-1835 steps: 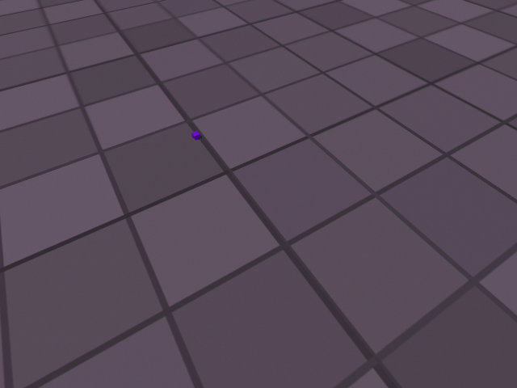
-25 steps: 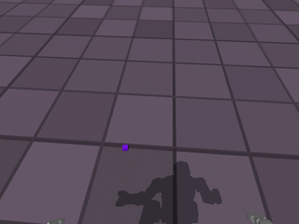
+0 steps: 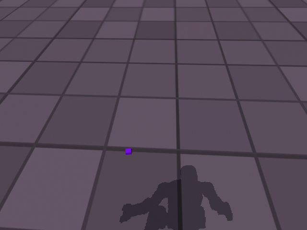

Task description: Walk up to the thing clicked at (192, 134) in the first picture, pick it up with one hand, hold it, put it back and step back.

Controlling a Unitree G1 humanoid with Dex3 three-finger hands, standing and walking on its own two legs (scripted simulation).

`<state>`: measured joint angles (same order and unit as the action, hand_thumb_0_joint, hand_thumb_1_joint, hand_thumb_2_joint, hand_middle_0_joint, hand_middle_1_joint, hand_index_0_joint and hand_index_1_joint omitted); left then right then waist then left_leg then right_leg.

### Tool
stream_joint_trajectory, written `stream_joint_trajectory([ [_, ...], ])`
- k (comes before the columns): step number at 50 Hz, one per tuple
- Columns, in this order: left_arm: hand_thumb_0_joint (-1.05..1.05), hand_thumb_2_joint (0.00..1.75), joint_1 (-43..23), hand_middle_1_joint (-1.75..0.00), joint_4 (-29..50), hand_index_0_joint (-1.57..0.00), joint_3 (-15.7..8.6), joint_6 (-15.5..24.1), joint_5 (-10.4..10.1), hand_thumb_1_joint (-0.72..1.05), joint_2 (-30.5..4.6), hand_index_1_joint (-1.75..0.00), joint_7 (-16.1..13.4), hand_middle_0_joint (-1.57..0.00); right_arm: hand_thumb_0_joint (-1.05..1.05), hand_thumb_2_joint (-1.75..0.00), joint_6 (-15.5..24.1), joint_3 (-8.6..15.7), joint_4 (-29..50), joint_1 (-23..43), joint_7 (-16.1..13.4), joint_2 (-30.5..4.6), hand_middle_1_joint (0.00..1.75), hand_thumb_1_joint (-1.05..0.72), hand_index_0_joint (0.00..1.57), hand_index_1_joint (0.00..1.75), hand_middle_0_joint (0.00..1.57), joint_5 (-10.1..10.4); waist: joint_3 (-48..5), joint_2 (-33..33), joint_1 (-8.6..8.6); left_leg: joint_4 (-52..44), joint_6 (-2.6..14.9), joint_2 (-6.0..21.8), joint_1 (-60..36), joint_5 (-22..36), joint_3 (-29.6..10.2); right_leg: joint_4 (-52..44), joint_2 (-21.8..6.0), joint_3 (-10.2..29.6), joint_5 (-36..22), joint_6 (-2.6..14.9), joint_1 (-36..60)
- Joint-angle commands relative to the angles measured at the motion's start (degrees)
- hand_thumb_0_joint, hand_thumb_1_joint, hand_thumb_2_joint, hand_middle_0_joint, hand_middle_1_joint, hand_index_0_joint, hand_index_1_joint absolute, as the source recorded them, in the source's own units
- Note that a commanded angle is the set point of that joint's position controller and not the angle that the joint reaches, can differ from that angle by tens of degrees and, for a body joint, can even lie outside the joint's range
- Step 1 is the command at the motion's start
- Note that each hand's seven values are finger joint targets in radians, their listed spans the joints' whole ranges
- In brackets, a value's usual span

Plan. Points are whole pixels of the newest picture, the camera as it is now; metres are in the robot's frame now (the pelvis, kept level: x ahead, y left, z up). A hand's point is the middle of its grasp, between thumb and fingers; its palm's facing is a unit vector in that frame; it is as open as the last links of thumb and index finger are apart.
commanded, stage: stand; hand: left
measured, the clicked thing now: (128, 151) +0.75 +0.23 -0.77
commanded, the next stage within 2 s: walk up in 0.44 s
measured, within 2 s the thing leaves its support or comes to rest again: neither
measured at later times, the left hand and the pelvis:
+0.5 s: hand out of the picture +0.08 +0.25 -0.15, palm faces -0.01 -0.94 -0.33, open 7.4 cm; pelvis +0.01 +0.00 +0.00, yaw +0 degrees
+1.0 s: hand (50, 229) +0.16 +0.34 -0.16, palm faces -0.03 -0.95 -0.32, open 7.4 cm; pelvis +0.13 +0.06 -0.01, yaw +1 degrees
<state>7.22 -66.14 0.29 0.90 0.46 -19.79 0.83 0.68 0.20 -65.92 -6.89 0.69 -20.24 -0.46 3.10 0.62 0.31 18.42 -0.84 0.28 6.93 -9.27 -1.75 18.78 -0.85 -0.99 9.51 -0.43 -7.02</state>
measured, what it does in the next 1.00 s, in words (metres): walks ahead: left foot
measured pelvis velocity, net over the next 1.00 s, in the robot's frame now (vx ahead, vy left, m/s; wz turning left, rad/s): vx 0.13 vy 0.06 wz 0.01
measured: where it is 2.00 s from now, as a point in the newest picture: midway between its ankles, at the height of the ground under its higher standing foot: (167, 217)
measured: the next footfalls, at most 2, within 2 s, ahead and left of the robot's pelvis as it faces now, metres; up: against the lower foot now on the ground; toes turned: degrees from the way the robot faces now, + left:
left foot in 0.72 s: +0.16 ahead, +0.17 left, +0.00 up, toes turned +5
right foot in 1.20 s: +0.35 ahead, -0.12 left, +0.00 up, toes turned -4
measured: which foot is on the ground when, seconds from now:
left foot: down 0.00-0.50, up 0.52-0.70, down 0.72-1.00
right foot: down 0.00-0.74, up 0.76-1.00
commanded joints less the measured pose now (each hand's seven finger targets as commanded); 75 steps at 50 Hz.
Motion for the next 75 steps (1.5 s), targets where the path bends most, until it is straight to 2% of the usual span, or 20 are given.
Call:
stream_joint_trajectory([
  [1,0.0,0.9,-3.7,-0.3,4.0,-0.2,-2.4,1.5,-0.1,0.9,-12.9,-0.3,-1.1,-0.2,0.0,-0.9,1.4,1.9,3.8,2.7,-0.7,-12.0,0.3,-0.9,0.2,0.3,0.2,-0.1,-4.5,-0.9,-0.49,-3.0,1.9,6.5,0.8,4.3,-5.4,-3.6,-6.7,6.0,-3.0,1.42,1.6],
  [21,0.0,0.9,-3.4,-0.3,4.2,-0.2,-2.3,1.3,-0.1,0.9,-12.7,-0.3,-1.1,-0.2,0.0,-0.9,1.2,1.4,3.6,2.3,-0.8,-12.3,0.3,-0.9,0.2,0.3,0.2,0.1,-3.1,-0.8,-0.32,-3.5,1.84,6.6,1.1,2.9,-5.0,-4.4,-6.6,6.0,-2.1,1.31,0.8],
  [23,0.0,0.9,3.9,-0.3,6.4,-0.2,-6.3,1.5,1.4,0.9,-16.7,-0.3,0.5,-0.2,0.0,-0.9,1.7,4.5,7.2,-1.6,0.7,-15.6,0.3,-0.9,0.2,0.3,0.2,-1.2,-4.5,-2.9,1.94,4.5,5.51,3.2,11.0,-29.4,-4.6,-1.2,-4.7,8.6,31.0,5.34,5.8],
  [25,0.0,0.9,6.9,-0.3,6.9,-0.2,-8.0,1.6,1.9,0.9,-19.4,-0.3,0.6,-0.2,0.0,-0.9,1.3,4.5,9.8,2.7,1.1,-13.7,0.3,-0.9,0.2,0.3,0.2,-1.7,1.9,-11.5,4.38,21.3,3.01,-0.9,25.3,-21.7,2.9,-12.1,-15.2,22.0,40.3,10.14,8.1],
  [26,0.0,0.9,6.4,-0.3,8.5,-0.2,-8.6,2.0,1.9,0.9,-19.9,-0.3,0.4,-0.2,0.0,-0.9,1.5,4.9,10.7,2.8,1.1,-13.8,0.3,-0.9,0.2,0.3,0.2,-2.0,5.0,-9.7,4.66,26.7,2.18,2.1,30.0,-17.6,0.5,-13.6,-20.1,25.1,35.0,13.39,8.5],
  [28,0.0,0.9,6.7,-0.3,9.8,-0.2,-8.6,2.4,1.8,0.9,-18.5,-0.3,0.4,-0.2,0.0,-0.9,2.4,5.4,11.4,2.6,1.2,-13.6,0.3,-0.9,0.2,0.3,0.2,-1.6,6.2,-5.8,4.48,25.2,2.31,4.3,30.9,-16.1,-1.7,-11.5,-19.1,22.5,20.3,15.2,10.0],
  [35,0.0,0.9,-2.5,-0.3,16.8,-0.2,-7.3,1.1,1.5,0.9,-15.3,-0.3,2.1,-0.2,0.0,-0.9,3.3,8.3,8.8,-16.8,1.7,-13.3,0.3,-0.9,0.2,0.3,0.2,-1.6,-0.6,-4.7,-6.29,9.3,0.83,0.3,-10.0,0.4,5.5,8.1,-5.9,1.7,21.3,7.63,-18.6],
  [36,0.0,0.9,0.4,-0.3,17.2,-0.2,-6.2,0.7,1.7,0.9,-11.8,-0.3,2.2,-0.2,0.0,-0.9,3.5,9.6,7.5,-22.6,0.9,-16.4,0.3,-0.9,0.2,0.3,0.2,-1.9,-3.4,6.5,-8.6,6.4,1.75,3.1,-17.6,-5.7,-0.4,22.8,-2.0,-1.6,23.0,6.13,-24.9],
  [37,0.0,0.9,4.2,-0.3,17.4,-0.2,-5.0,0.4,1.4,0.9,-8.3,-0.3,2.0,-0.2,0.0,-0.9,3.8,10.5,8.1,-25.3,0.1,-21.7,0.3,-0.9,0.2,0.3,0.2,-3.0,-3.0,18.5,-8.87,-3.3,5.39,15.7,-15.6,-27.6,-23.4,39.5,5.6,0.1,27.9,4.17,-33.9],
  [38,0.0,0.9,6.3,-0.3,16.5,-0.2,-6.2,-0.4,1.2,0.9,-12.6,-0.3,1.6,-0.2,0.0,-0.9,4.1,10.4,12.0,-16.6,-0.1,-23.4,0.3,-0.9,0.2,0.3,0.2,-2.5,-1.2,10.2,-5.44,-11.6,9.4,22.0,-3.4,-43.3,-36.9,45.2,3.7,7.9,24.0,4.03,-30.6],
  [39,0.0,0.9,8.2,-0.3,15.9,-0.2,-7.0,-0.6,0.6,0.9,-16.3,-0.3,1.5,-0.2,0.0,-0.9,4.1,10.4,14.1,-11.5,0.1,-24.8,0.3,-0.9,0.2,0.3,0.2,-1.3,3.0,8.4,-2.97,-14.1,13.61,24.8,2.9,-47.6,-38.0,45.5,-0.1,10.0,21.8,4.17,-28.0],
  [42,0.0,0.9,11.9,-0.3,12.9,-0.2,-7.5,0.0,0.3,0.9,-17.3,-0.3,1.7,-0.2,0.0,-0.9,4.9,8.4,16.5,-7.8,0.0,-18.6,0.3,-0.9,0.2,0.3,0.2,-1.2,4.7,4.8,0.18,-8.9,11.12,17.7,4.1,-29.2,-21.0,43.1,-2.6,10.9,12.0,3.13,-25.6],
  [46,0.0,0.9,11.8,-0.3,14.0,-0.2,-7.3,-0.3,0.8,0.9,-16.1,-0.3,2.8,-0.2,0.0,-0.9,5.7,8.1,17.1,-10.7,-0.1,-17.6,0.3,-0.9,0.2,0.3,0.2,-0.5,5.5,5.9,-0.39,-9.1,10.81,15.0,5.1,-17.5,-10.7,36.3,-3.2,7.7,5.7,0.55,-23.7],
  [54,0.0,0.9,1.3,-0.3,19.6,-0.2,-6.6,0.4,1.2,0.9,-13.2,-0.3,4.3,-0.2,0.0,-0.9,5.8,8.1,18.6,-15.7,0.0,-18.6,0.3,-0.9,0.2,0.3,0.2,-0.2,5.3,5.5,-3.92,-4.6,11.14,13.3,0.0,-2.0,-3.0,19.1,-4.5,1.5,0.3,1.14,-22.6],
  [60,0.0,0.9,10.8,-0.3,17.8,-0.2,-8.3,1.8,1.0,0.9,-14.5,-0.3,3.5,-0.2,0.0,-0.9,4.8,6.8,21.6,-14.4,-0.6,-16.7,0.3,-0.9,0.2,0.3,0.2,-0.1,-2.2,0.2,2.58,16.5,8.47,11.2,5.7,16.0,1.5,10.6,-0.8,-2.0,1.9,4.17,0.7],
  [61,0.0,0.9,16.6,-0.3,16.7,-0.2,-9.6,2.2,1.1,0.9,-17.2,-0.3,2.8,-0.2,0.0,-0.9,4.7,5.9,21.7,-17.0,-0.7,-14.0,0.3,-0.9,0.2,0.3,0.2,0.2,-7.1,-7.7,5.07,30.5,6.68,7.8,8.7,12.0,3.5,7.1,-2.8,1.6,4.3,5.62,8.6],
  [63,0.0,0.9,18.1,-0.3,17.7,-0.2,-10.4,2.1,0.3,0.9,-22.7,-0.3,2.1,-0.2,0.0,-0.9,4.3,5.4,22.7,-17.4,-1.4,-14.5,0.3,-0.9,0.2,0.3,0.2,0.8,-6.0,-18.1,5.41,48.3,3.12,-2.5,26.6,-22.2,3.6,-2.5,-21.2,34.4,5.7,15.07,12.8],
  [64,0.0,0.9,15.8,-0.3,19.1,-0.2,-10.6,1.8,-0.2,0.9,-22.5,-0.3,1.9,-0.2,0.0,-0.9,4.2,6.0,21.5,-16.4,-1.9,-16.7,0.3,-0.9,0.2,0.3,0.2,0.4,-3.7,-15.3,4.84,51.2,2.92,0.2,26.6,-22.4,0.1,-1.9,-22.3,34.1,3.2,17.65,9.3],
  [69,0.0,0.9,9.8,-0.3,21.9,-0.2,-7.6,2.2,-0.5,0.9,-15.2,-0.3,0.5,-0.2,0.0,-0.9,3.8,5.1,19.5,-18.2,-1.1,-12.4,0.3,-0.9,0.2,0.3,0.2,0.7,-0.6,-8.8,0.43,44.7,2.04,1.2,18.5,-14.4,-1.3,3.0,-12.3,8.6,-24.0,14.44,-4.3],
  [75,0.0,0.9,6.8,-0.3,23.1,-0.2,-6.1,1.9,0.1,0.9,-14.8,-0.3,-1.0,-0.2,0.0,-0.9,3.0,4.1,19.2,-14.1,-1.6,-10.2,0.3,-0.9,0.2,0.3,0.2,0.7,-4.0,-9.6,0.96,24.2,0.35,1.2,13.7,-6.5,2.6,9.6,-13.1,4.1,-37.6,13.27,-2.7],
])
